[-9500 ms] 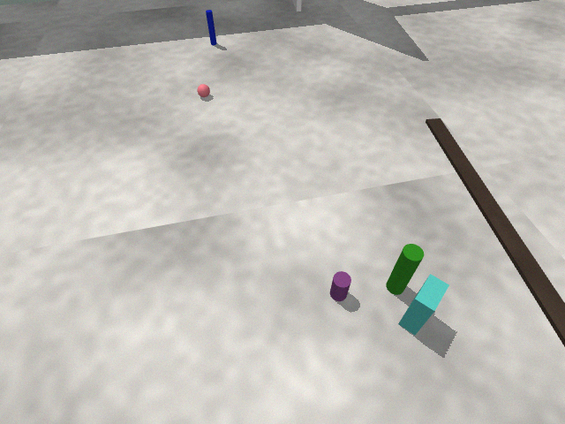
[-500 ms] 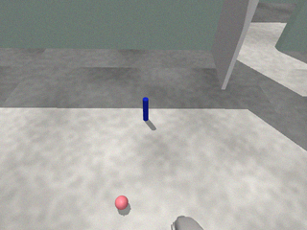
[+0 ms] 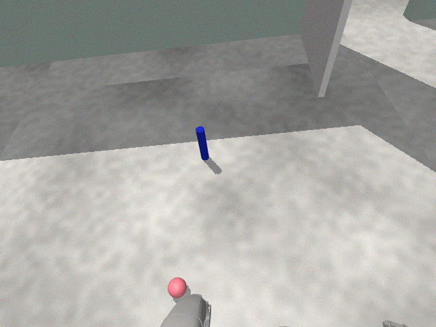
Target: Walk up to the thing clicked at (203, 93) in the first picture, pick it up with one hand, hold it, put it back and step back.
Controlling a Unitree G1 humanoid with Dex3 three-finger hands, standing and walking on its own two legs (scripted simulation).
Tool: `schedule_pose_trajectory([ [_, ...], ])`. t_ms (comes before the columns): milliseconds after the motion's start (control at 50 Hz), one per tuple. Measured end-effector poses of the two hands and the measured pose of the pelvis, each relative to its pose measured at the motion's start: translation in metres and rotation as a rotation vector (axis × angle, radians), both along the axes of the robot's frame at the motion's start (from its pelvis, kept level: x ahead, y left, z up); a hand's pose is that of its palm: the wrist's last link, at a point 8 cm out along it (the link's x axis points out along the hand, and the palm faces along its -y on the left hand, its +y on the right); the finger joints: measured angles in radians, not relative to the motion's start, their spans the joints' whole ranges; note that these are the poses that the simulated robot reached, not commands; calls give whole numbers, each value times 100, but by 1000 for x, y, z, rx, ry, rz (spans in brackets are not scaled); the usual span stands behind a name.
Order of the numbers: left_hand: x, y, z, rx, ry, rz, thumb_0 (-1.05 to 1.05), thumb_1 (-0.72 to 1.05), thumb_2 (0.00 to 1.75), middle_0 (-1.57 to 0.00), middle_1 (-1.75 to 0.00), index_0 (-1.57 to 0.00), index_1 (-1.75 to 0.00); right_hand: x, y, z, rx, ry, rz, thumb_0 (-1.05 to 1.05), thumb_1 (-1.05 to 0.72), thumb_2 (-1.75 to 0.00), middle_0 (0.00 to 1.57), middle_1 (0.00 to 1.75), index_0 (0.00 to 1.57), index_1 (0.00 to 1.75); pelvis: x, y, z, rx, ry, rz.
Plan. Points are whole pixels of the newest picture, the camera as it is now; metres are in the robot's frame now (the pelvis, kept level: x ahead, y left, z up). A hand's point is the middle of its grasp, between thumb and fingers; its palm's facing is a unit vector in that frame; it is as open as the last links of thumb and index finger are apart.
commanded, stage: walk up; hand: left
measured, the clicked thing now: (177, 287) +0.33 +0.26 -0.73
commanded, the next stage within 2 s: none
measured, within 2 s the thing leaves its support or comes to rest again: neither
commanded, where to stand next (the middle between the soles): -0.01 +0.03 m, yaw +0 degrees
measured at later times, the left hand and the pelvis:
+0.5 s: hand out of the picture +0.02 +0.29 -0.17, palm faces -0.07 -0.92 -0.39, open 7.4 cm; pelvis -0.03 +0.03 -0.02, yaw -1 degrees
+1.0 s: hand out of the picture +0.07 +0.29 -0.15, palm faces -0.04 -0.94 -0.34, open 7.4 cm; pelvis -0.01 +0.04 +0.00, yaw -1 degrees
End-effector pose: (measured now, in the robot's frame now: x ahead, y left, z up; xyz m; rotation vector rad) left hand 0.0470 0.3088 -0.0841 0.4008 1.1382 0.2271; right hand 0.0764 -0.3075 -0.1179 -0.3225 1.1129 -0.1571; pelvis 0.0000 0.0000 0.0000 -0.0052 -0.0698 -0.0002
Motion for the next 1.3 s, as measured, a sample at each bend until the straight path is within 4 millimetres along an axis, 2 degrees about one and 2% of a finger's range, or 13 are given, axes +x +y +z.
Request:
schedule_pose_trajectory([
  [80,15,14,-5,19,-8,2,1,90,90,-21,-30,-20,-30,12,20,-11,24,15,6,0,-91,-90,20,30,20,30,3,9,-6,-6,0,6],
  [160,33,32,-24,13,-31,7,1,90,90,-21,-30,-20,-30,14,35,-19,3,40,11,0,-91,-90,20,30,20,30,5,22,-20,-1,9,22],
  [220,41,38,-36,-3,-36,17,1,90,90,-21,-30,-20,-30,12,42,-15,-14,46,18,0,-91,-90,20,30,21,30,-3,29,-22,9,6,8],
  [280,40,39,-42,-17,-16,3,1,90,90,-20,-30,-20,-30,8,43,-7,-31,24,7,0,-90,-90,20,30,21,30,-12,32,-21,-5,12,5],
  [360,23,37,-48,-27,25,-12,1,90,90,-20,-30,-20,-30,2,35,0,-55,-12,-5,0,-90,-90,20,30,21,30,-24,32,-22,3,30,-17],
  [460,-16,29,-48,-24,90,-10,1,90,90,-20,-30,-20,-30,-11,21,-1,-62,-36,-28,0,-90,-90,20,30,21,30,-35,28,-23,-29,13,-30],
  [520,-40,24,-41,-28,108,4,1,90,90,-21,-30,-20,-30,-25,21,0,-45,-3,-50,0,-91,-90,20,30,20,30,-33,25,-15,-17,12,-37],
  [580,-52,24,-36,-30,133,25,1,90,90,-21,-30,-20,-30,-37,22,0,-28,12,-63,1,-91,-90,20,30,20,30,-31,27,-11,0,8,-42],
  [660,-44,26,-35,-47,108,25,1,90,90,-21,-30,-20,-30,-51,28,-4,-26,49,-61,1,-91,-90,20,30,20,30,-34,32,-9,1,1,-24],
  [820,-7,30,-34,-74,43,-6,1,90,90,-21,-30,-20,-30,-62,43,2,-14,89,-59,1,-91,-90,20,30,20,30,-31,36,-4,-5,26,-24],
  [920,10,29,-33,-83,25,-5,1,90,90,-20,-30,-20,-30,-54,44,7,-20,95,-58,1,-90,-90,20,30,21,30,-22,35,0,-11,35,-20],
  [1080,27,26,-32,-91,25,9,1,90,90,-20,-30,-20,-30,-22,41,11,-37,55,-50,1,-91,-90,20,30,20,30,-10,37,2,-13,33,-13],
  [1300,30,30,-33,-92,40,35,1,90,90,-20,-30,-20,-30,9,47,14,-37,25,-24,0,-91,-90,20,30,20,30,-4,39,3,-7,33,-3],
])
